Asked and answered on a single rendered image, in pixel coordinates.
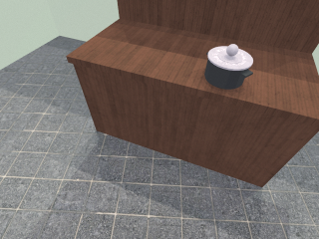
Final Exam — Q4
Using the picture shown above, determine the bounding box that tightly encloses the lid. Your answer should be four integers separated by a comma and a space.
207, 46, 253, 71

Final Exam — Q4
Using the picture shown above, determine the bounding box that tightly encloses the knob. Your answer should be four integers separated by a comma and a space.
226, 44, 239, 57

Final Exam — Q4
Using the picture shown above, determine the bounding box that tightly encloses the table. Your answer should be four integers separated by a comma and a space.
66, 0, 319, 187

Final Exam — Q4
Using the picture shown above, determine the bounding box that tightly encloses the pot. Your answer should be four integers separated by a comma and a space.
204, 52, 253, 90

